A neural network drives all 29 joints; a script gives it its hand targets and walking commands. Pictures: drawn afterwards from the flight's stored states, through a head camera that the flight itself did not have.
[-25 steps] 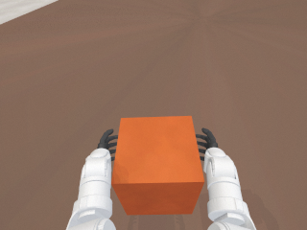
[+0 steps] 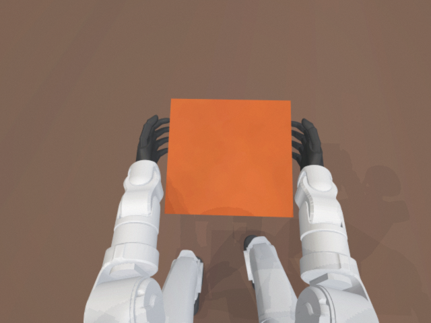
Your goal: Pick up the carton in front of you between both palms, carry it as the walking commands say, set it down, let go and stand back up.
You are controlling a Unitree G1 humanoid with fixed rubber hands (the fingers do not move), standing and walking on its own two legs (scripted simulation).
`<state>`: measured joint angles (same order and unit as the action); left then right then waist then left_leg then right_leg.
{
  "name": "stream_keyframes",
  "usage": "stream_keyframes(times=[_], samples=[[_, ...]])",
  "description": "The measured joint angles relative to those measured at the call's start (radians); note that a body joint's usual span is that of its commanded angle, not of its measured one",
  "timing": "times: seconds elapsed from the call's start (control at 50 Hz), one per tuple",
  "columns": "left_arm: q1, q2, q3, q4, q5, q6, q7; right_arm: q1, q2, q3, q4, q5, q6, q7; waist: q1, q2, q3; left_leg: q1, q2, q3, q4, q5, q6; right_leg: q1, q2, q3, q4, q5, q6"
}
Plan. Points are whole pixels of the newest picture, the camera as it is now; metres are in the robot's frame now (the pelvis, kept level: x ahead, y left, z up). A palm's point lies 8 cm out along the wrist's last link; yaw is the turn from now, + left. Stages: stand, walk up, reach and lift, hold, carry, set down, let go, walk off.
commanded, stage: set down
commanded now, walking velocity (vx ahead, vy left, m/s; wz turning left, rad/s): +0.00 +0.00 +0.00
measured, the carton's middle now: (227, 166) +0.40 -0.04 -0.15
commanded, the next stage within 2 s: none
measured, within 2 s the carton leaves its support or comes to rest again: rests again in 1.84 s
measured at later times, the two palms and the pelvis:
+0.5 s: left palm (177, 158) +0.45 +0.08 -0.22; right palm (301, 167) +0.40 -0.21 -0.22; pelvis -0.01 +0.00 -0.12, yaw +2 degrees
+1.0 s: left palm (194, 160) +0.48 +0.06 -0.36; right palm (293, 175) +0.41 -0.23 -0.37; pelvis -0.05 +0.00 -0.24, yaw +3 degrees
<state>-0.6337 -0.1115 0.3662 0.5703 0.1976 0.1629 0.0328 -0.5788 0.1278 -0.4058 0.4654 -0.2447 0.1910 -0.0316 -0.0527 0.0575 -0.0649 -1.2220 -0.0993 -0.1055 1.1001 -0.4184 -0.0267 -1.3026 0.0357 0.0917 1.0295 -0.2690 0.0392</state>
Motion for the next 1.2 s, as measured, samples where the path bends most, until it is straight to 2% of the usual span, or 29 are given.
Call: stream_keyframes(times=[0.18,0.3,0.44,0.66,0.96,1.12,1.2], samples=[[-0.075,-0.016,0.034,0.053,0.014,0.056,0.027,-0.074,-0.031,-0.06,0.061,-0.013,0.053,0.033,-0.019,0.013,-0.126,-0.225,-0.025,0.017,0.182,-0.069,0.009,-0.227,0.004,0.018,0.183,-0.069,0.018],[-0.123,-0.001,0.027,0.11,0.022,0.042,0.045,-0.118,-0.055,-0.076,0.111,-0.016,0.044,0.034,-0.03,0.012,-0.162,-0.354,-0.036,0.025,0.281,-0.102,0.006,-0.361,0.011,0.027,0.287,-0.1,0.024],[-0.187,0.038,-0.013,0.153,-0.005,0.015,0.063,-0.166,-0.079,-0.075,0.134,0.019,0.016,0.02,-0.039,0.007,-0.163,-0.514,-0.049,0.028,0.411,-0.135,-0.007,-0.526,0.021,0.029,0.42,-0.128,0.026],[-0.332,0.107,-0.066,0.219,-0.063,0.009,0.084,-0.267,-0.118,-0.071,0.154,0.083,0.009,-0.017,-0.054,0.009,-0.097,-0.717,-0.07,0.027,0.611,-0.168,-0.032,-0.733,0.041,0.028,0.614,-0.148,0.033],[-0.576,0.189,-0.089,0.375,-0.081,0.017,0.097,-0.45,-0.175,-0.114,0.23,0.076,0.03,-0.027,-0.083,0.028,0.038,-0.92,-0.107,0.035,0.826,-0.177,-0.051,-0.929,0.056,0.031,0.813,-0.147,0.057],[-0.687,0.234,-0.152,0.443,-0.115,0.016,0.116,-0.529,-0.21,-0.126,0.265,0.094,0.028,-0.029,-0.1,0.029,0.127,-1.011,-0.125,0.038,0.924,-0.18,-0.058,-1.012,0.055,0.027,0.903,-0.15,0.069],[-0.721,0.241,-0.201,0.46,-0.135,0.023,0.132,-0.532,-0.226,-0.13,0.269,0.122,0.023,-0.027,-0.116,0.015,0.183,-1.017,-0.146,0.033,0.962,-0.186,-0.064,-1.01,0.027,0.015,0.947,-0.17,0.063]])
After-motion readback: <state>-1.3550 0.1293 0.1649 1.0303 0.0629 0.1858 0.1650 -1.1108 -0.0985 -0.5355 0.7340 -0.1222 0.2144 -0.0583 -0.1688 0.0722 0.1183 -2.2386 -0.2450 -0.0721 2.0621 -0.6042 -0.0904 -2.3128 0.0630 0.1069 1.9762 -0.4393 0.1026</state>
